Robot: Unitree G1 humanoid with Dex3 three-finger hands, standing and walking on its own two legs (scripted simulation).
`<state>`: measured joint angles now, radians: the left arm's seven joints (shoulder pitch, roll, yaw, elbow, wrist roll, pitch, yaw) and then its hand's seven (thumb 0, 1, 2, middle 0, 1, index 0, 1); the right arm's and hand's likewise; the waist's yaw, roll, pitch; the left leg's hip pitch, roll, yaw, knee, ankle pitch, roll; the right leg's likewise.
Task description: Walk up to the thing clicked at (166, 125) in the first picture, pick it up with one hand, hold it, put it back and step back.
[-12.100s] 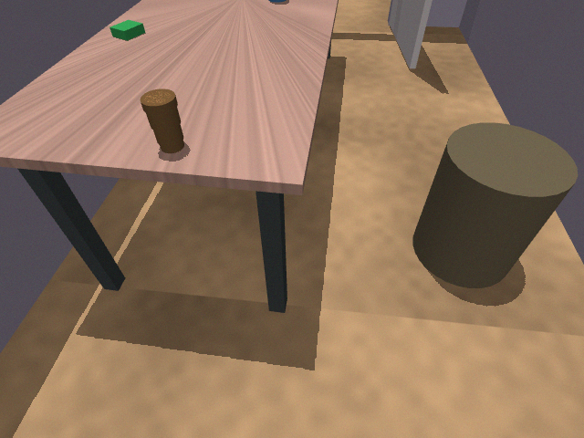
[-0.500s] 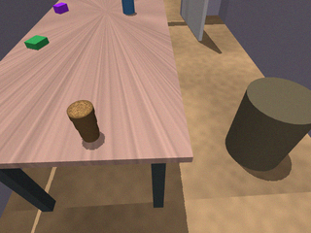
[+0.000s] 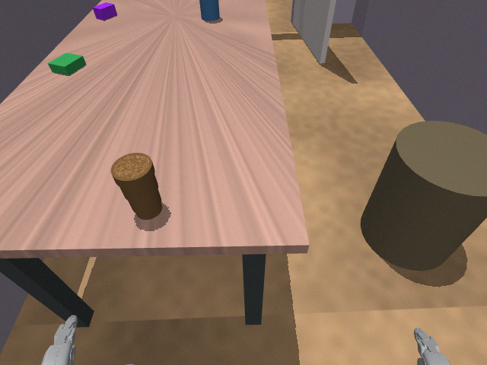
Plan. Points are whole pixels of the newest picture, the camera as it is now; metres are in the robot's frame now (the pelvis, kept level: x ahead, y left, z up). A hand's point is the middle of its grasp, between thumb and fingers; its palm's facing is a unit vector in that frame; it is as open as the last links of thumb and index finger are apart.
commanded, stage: rise first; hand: left
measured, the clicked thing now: (141, 189) +0.45 +0.22 +0.03
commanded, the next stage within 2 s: go down in 1.40 s
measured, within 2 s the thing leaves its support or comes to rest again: neither
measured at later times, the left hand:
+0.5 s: hand (70, 340) +0.18 +0.26 +0.03, palm faces +0.29 -0.88 -0.37, open 17.5 cm
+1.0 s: hand (43, 333) +0.17 +0.26 +0.09, palm faces +0.34 -0.84 -0.42, open 17.6 cm
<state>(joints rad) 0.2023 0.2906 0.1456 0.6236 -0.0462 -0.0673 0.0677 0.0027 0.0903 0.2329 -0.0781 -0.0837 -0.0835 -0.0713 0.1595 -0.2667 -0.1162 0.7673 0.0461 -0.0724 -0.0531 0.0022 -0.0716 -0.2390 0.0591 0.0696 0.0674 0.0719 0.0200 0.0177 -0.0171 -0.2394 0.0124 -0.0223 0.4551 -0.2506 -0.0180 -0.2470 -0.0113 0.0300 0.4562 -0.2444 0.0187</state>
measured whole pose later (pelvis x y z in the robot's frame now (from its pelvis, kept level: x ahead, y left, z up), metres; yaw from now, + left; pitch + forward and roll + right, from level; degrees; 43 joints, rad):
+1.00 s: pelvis -0.01 -0.01 +0.00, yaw +1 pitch -3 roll +0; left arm 0.47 0.32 0.28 -0.13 -0.05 -0.24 0.02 -0.02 -0.56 0.04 -0.05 -0.05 -0.05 -0.05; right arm 0.24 -0.22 -0.14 0.67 0.02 -0.12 -0.04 -0.01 0.51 -0.03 0.05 0.05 0.06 0.05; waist 0.05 0.05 0.04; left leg -0.14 0.00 -0.04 0.43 -0.24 -0.02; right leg -0.14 -0.02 0.01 0.45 -0.25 0.01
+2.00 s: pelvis -0.01 +0.00 -0.01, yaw +2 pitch -1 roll +0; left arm 0.01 0.46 0.49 0.22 -0.23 -0.17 -0.28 -0.02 -0.55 0.07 -0.05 -0.04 -0.04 -0.05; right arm 0.22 -0.20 -0.06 0.65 0.04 -0.12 -0.08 -0.01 0.50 -0.06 0.05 0.05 0.06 0.05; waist 0.02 0.02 -0.02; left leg -0.23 0.00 -0.06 0.53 -0.28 -0.01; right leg -0.23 -0.03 -0.01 0.53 -0.29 0.02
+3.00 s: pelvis +0.00 +0.01 -0.01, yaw +1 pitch +6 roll -1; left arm -0.47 0.73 0.61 0.89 -0.23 -0.06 -0.57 -0.02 -0.60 0.09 -0.04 -0.03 -0.03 -0.04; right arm 0.24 -0.24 0.04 0.66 0.01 -0.24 -0.15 -0.01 0.53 -0.05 0.05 0.05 0.06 0.05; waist -0.03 0.00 -0.08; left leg -0.38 0.01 -0.04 0.57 -0.29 -0.01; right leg -0.35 -0.02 0.01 0.53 -0.27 0.03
